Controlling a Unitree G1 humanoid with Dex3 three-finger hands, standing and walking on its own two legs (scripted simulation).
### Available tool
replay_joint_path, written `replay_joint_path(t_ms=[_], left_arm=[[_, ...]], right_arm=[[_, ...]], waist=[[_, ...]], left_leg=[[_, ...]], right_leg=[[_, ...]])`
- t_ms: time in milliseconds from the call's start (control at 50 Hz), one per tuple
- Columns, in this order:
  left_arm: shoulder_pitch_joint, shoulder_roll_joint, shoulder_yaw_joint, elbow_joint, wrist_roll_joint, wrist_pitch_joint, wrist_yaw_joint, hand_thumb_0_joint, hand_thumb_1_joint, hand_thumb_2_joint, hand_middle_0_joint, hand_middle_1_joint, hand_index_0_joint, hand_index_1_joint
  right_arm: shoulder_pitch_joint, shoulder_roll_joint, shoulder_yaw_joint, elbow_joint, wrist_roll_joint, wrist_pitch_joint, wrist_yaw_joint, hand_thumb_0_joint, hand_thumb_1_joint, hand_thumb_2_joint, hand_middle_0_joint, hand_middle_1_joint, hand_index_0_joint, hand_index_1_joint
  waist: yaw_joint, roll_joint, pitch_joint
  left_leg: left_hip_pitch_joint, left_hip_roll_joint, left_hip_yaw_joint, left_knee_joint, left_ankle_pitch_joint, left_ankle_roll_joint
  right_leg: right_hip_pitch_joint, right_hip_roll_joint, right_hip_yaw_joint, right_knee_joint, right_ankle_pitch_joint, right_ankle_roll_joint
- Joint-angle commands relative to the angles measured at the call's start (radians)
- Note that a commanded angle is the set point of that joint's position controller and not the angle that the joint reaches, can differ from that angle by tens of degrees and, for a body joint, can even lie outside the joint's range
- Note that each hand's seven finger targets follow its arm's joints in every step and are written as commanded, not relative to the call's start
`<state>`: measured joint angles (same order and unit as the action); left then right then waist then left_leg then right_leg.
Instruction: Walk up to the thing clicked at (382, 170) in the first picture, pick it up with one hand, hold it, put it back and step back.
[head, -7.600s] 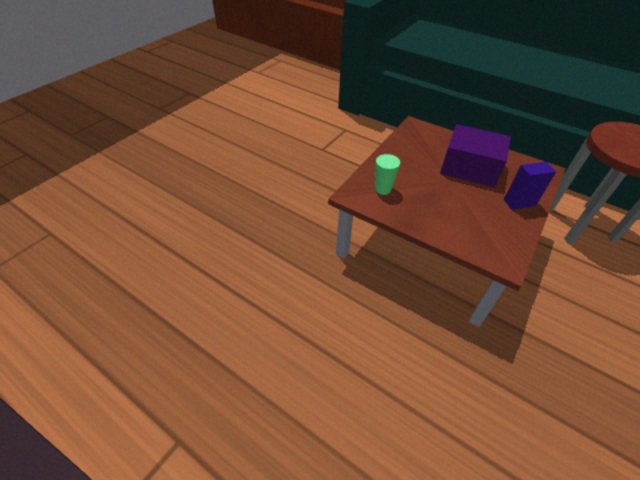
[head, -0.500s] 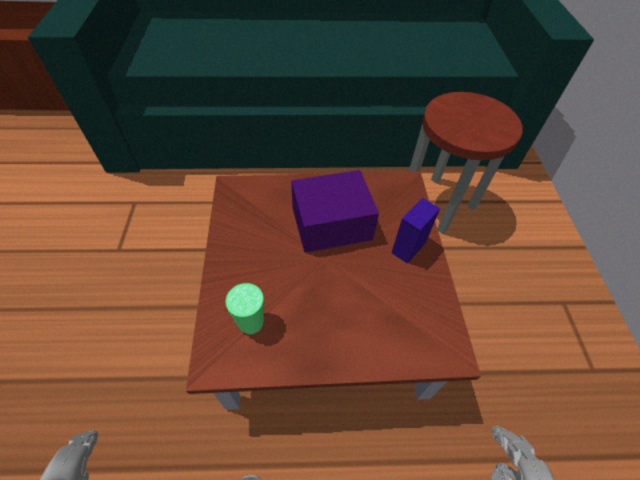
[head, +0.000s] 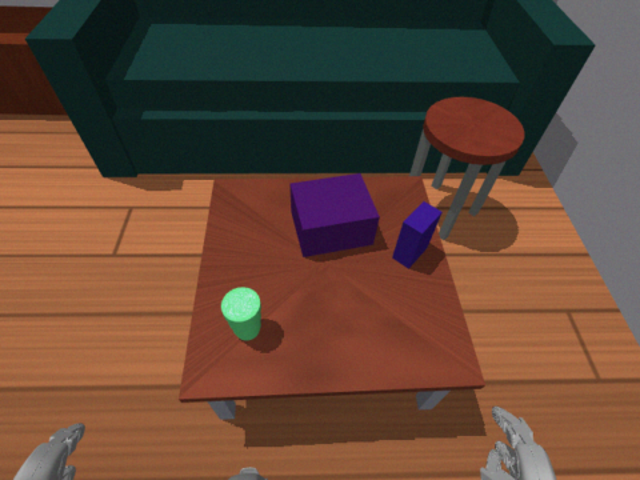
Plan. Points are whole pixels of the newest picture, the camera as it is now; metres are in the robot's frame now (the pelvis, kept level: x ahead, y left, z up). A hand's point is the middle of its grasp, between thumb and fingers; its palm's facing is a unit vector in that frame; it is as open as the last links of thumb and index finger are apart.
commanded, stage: go down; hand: left
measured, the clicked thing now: (244, 317) +0.50 +0.17 -0.34
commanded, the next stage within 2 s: none
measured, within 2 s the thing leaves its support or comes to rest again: neither
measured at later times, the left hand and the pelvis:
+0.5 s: hand (83, 420) +0.22 +0.31 -0.07, palm faces +0.10 -0.95 -0.31, open 17.4 cm; pelvis -0.03 +0.01 -0.02, yaw +0 degrees
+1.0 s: hand (86, 336) +0.33 +0.33 -0.06, palm faces +0.12 -0.98 -0.15, open 17.5 cm; pelvis -0.04 +0.01 -0.03, yaw -2 degrees
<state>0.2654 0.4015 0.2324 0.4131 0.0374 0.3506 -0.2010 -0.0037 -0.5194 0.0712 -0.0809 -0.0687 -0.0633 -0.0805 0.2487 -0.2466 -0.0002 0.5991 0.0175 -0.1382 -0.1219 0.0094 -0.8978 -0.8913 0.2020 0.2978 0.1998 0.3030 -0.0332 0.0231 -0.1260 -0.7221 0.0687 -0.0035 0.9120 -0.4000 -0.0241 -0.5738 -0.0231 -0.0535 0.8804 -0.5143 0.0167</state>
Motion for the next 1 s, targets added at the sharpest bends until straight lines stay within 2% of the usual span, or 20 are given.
replay_joint_path(t_ms=[0, 160, 180, 320, 360, 420, 460, 500, 540, 580, 600, 620, 660, 700, 780, 800, 860, 920, 940, 980], left_arm=[[0.022, 0.248, 0.113, -0.212, -0.001, 0.0, 0.019, 0.0, -0.545, 0.074, -0.073, -0.064, -0.056, -0.076], [0.065, 0.223, 0.105, -0.315, -0.02, 0.043, 0.04, 0.0, -0.559, 0.081, -0.07, -0.068, -0.052, -0.081], [0.036, 0.228, 0.099, -0.327, -0.018, 0.045, 0.042, 0.0, -0.574, 0.074, -0.072, -0.065, -0.055, -0.078], [-0.236, 0.292, 0.123, -0.288, -0.039, 0.003, 0.062, 0.0, -0.564, 0.095, -0.061, -0.063, -0.039, -0.081], [-0.327, 0.342, 0.163, -0.306, -0.061, -0.03, 0.056, 0.0, -0.567, 0.097, -0.061, -0.069, -0.039, -0.086], [-0.426, 0.378, 0.178, -0.271, -0.076, -0.073, 0.033, 0.0, -0.548, 0.113, -0.055, -0.077, -0.033, -0.095], [-0.471, 0.393, 0.19, -0.12, -0.076, -0.084, 0.013, 0.0, -0.562, 0.107, -0.057, -0.077, -0.033, -0.096], [-0.502, 0.381, 0.197, 0.062, -0.08, -0.097, -0.014, 0.0, -0.571, 0.106, -0.058, -0.068, -0.031, -0.091], [-0.572, 0.396, 0.212, 0.141, -0.085, -0.131, -0.045, 0.0, -0.562, 0.098, -0.059, -0.058, -0.03, -0.083], [-0.623, 0.456, 0.239, 0.157, -0.08, -0.176, -0.082, 0.0, -0.566, 0.082, -0.062, -0.051, -0.034, -0.074], [-0.635, 0.426, 0.22, 0.218, -0.078, -0.197, -0.103, 0.0, -0.586, 0.071, -0.063, -0.042, -0.035, -0.066], [-0.662, 0.469, 0.248, 0.218, -0.078, -0.226, -0.119, 0.0, -0.583, 0.067, -0.063, -0.045, -0.036, -0.067], [-0.7, 0.476, 0.265, 0.303, -0.08, -0.282, -0.147, 0.0, -0.6, 0.063, -0.062, -0.035, -0.033, -0.059], [-0.774, 0.538, 0.313, 0.296, -0.083, -0.35, -0.157, 0.0, -0.611, 0.054, -0.064, -0.029, -0.035, -0.054], [-0.776, 0.54, 0.333, 0.369, -0.078, -0.435, -0.177, 0.0, -0.575, 0.057, -0.063, -0.017, -0.033, -0.043], [-0.798, 0.566, 0.35, 0.35, -0.079, -0.45, -0.178, 0.0, -0.548, 0.063, -0.06, -0.016, -0.031, -0.041], [-0.873, 0.57, 0.347, 0.36, -0.082, -0.487, -0.189, 0.0, -0.528, 0.064, -0.059, -0.015, -0.033, -0.037], [-0.978, 0.604, 0.359, 0.38, -0.086, -0.532, -0.19, 0.0, -0.493, 0.066, -0.053, -0.017, -0.031, -0.033], [-0.996, 0.629, 0.378, 0.399, -0.084, -0.544, -0.191, 0.0, -0.495, 0.069, -0.052, -0.017, -0.03, -0.034], [-1.015, 0.635, 0.378, 0.443, -0.081, -0.561, -0.199, 0.0, -0.471, 0.07, -0.05, -0.017, -0.03, -0.033]], right_arm=[[-0.025, -0.142, -0.062, -0.159, -0.001, -0.052, -0.03, 0.0, -0.919, -0.902, 0.2, 0.3, 0.2, 0.3], [-0.027, -0.139, -0.061, -0.177, 0.003, -0.074, -0.052, 0.0, -0.913, -0.901, 0.2, 0.3, 0.2, 0.3], [-0.021, -0.139, -0.058, -0.177, 0.003, -0.079, -0.056, 0.0, -0.907, -0.899, 0.2, 0.3, 0.2, 0.3], [-0.001, -0.152, -0.043, -0.137, 0.003, -0.128, -0.082, 0.0, -0.888, -0.896, 0.2, 0.3, 0.2, 0.3], [-0.003, -0.158, -0.039, -0.124, 0.003, -0.143, -0.086, 0.0, -0.889, -0.897, 0.2, 0.3, 0.2, 0.3], [0.016, -0.16, -0.029, -0.082, 0.0, -0.156, -0.087, 0.0, -0.886, -0.897, 0.2, 0.3, 0.2, 0.3], [0.021, -0.17, -0.03, -0.056, -0.002, -0.157, -0.086, 0.0, -0.895, -0.9, 0.2, 0.3, 0.199, 0.3], [0.031, -0.173, -0.032, -0.037, -0.006, -0.158, -0.076, 0.0, -0.897, -0.901, 0.2, 0.3, 0.199, 0.3], [0.053, -0.181, -0.039, -0.035, -0.009, -0.155, -0.066, 0.0, -0.903, -0.903, 0.2, 0.3, 0.199, 0.3], [0.082, -0.189, -0.046, -0.033, -0.015, -0.156, -0.056, 0.0, -0.896, -0.901, 0.2, 0.3, 0.199, 0.3], [0.096, -0.19, -0.05, -0.025, -0.018, -0.155, -0.049, 0.0, -0.899, -0.902, 0.2, 0.3, 0.199, 0.3], [0.102, -0.192, -0.05, -0.024, -0.019, -0.156, -0.043, 0.0, -0.899, -0.902, 0.2, 0.3, 0.199, 0.3], [0.119, -0.198, -0.055, -0.013, -0.023, -0.151, -0.033, 0.0, -0.904, -0.904, 0.199, 0.3, 0.199, 0.3], [0.127, -0.204, -0.059, -0.013, -0.025, -0.148, -0.022, 0.0, -0.909, -0.905, 0.199, 0.3, 0.199, 0.3], [0.145, -0.215, -0.067, -0.013, -0.035, -0.12, -0.009, 0.0, -0.903, -0.904, 0.199, 0.3, 0.199, 0.3], [0.14, -0.218, -0.067, -0.021, -0.034, -0.115, -0.007, 0.0, -0.895, -0.902, 0.199, 0.3, 0.199, 0.3], [0.155, -0.225, -0.068, -0.011, -0.04, -0.095, -0.003, 0.0, -0.893, -0.901, 0.2, 0.3, 0.2, 0.3], [0.163, -0.229, -0.063, 0.004, -0.041, -0.087, -0.004, 0.0, -0.886, -0.899, 0.2, 0.3, 0.2, 0.3], [0.183, -0.238, -0.066, 0.021, -0.044, -0.082, -0.006, 0.0, -0.889, -0.899, 0.2, 0.3, 0.2, 0.3], [0.186, -0.237, -0.059, 0.026, -0.05, -0.076, -0.006, 0.0, -0.887, -0.899, 0.2, 0.3, 0.2, 0.3]], waist=[[0.007, 0.033, -0.181], [0.005, 0.064, -0.15], [-0.007, 0.062, -0.154], [-0.047, 0.077, -0.109], [-0.04, 0.117, -0.139], [-0.044, 0.126, -0.164], [-0.054, 0.085, -0.158], [-0.042, 0.084, -0.146], [-0.031, 0.075, -0.174], [-0.013, 0.104, -0.221], [-0.023, 0.102, -0.229], [-0.006, 0.108, -0.23], [-0.013, 0.088, -0.242], [0.0, 0.103, -0.273], [-0.004, 0.101, -0.321], [0.006, 0.122, -0.339], [-0.013, 0.137, -0.365], [-0.037, 0.14, -0.332], [-0.043, 0.126, -0.336], [-0.049, 0.121, -0.322]], left_leg=[[0.225, -0.05, 0.009, -0.049, 0.317, 0.05], [0.171, -0.044, -0.007, -0.056, 0.184, 0.04], [0.171, -0.043, -0.008, -0.049, 0.193, 0.041], [0.135, -0.034, -0.021, -0.057, 0.035, 0.038], [0.14, -0.032, -0.026, -0.061, 0.01, 0.032], [0.156, -0.032, -0.025, -0.05, 0.057, 0.032], [0.147, -0.032, -0.028, -0.043, 0.069, 0.038], [0.12, -0.033, -0.028, -0.04, 0.061, 0.039], [0.113, -0.032, -0.025, -0.026, 0.092, 0.039], [0.133, -0.032, -0.02, -0.017, 0.136, 0.035], [0.144, -0.031, -0.022, -0.018, 0.151, 0.033], [0.142, -0.028, -0.021, -0.016, 0.167, 0.032], [0.138, -0.022, -0.024, 0.003, 0.2, 0.036], [0.14, -0.018, -0.028, 0.012, 0.223, 0.035], [0.17, -0.014, -0.026, 0.034, 0.271, 0.037], [0.18, -0.015, -0.027, 0.033, 0.274, 0.035], [0.206, -0.01, -0.034, 0.033, 0.262, 0.033], [0.187, -0.005, -0.042, 0.029, 0.182, 0.033], [0.18, -0.003, -0.046, 0.037, 0.186, 0.036], [0.168, -0.005, -0.041, 0.047, 0.191, 0.04]], right_leg=[[-0.041, 0.034, 0.012, -0.109, 0.371, 0.001], [-0.087, 0.04, 0.001, -0.09, 0.222, -0.014], [-0.085, 0.04, 0.002, -0.085, 0.238, -0.013], [-0.166, 0.037, 0.015, -0.078, 0.109, -0.014], [-0.17, 0.035, 0.016, -0.069, 0.087, -0.017], [-0.156, 0.033, 0.02, -0.059, 0.132, -0.019], [-0.155, 0.036, 0.017, -0.067, 0.143, -0.017], [-0.166, 0.036, 0.015, -0.063, 0.132, -0.021], [-0.176, 0.037, 0.012, -0.054, 0.151, -0.024], [-0.166, 0.036, 0.01, -0.043, 0.181, -0.028], [-0.168, 0.039, 0.003, -0.031, 0.193, -0.029], [-0.171, 0.038, 0.003, -0.026, 0.202, -0.032], [-0.196, 0.042, -0.001, -0.007, 0.224, -0.031], [-0.211, 0.043, -0.002, 0.015, 0.234, -0.034], [-0.228, 0.043, 0.0, 0.026, 0.275, -0.033], [-0.23, 0.043, 0.002, 0.029, 0.276, -0.034], [-0.252, 0.043, 0.002, 0.029, 0.261, -0.036], [-0.295, 0.044, 0.005, 0.03, 0.201, -0.039], [-0.304, 0.045, 0.004, 0.031, 0.205, -0.037], [-0.31, 0.042, 0.008, 0.03, 0.214, -0.036]])
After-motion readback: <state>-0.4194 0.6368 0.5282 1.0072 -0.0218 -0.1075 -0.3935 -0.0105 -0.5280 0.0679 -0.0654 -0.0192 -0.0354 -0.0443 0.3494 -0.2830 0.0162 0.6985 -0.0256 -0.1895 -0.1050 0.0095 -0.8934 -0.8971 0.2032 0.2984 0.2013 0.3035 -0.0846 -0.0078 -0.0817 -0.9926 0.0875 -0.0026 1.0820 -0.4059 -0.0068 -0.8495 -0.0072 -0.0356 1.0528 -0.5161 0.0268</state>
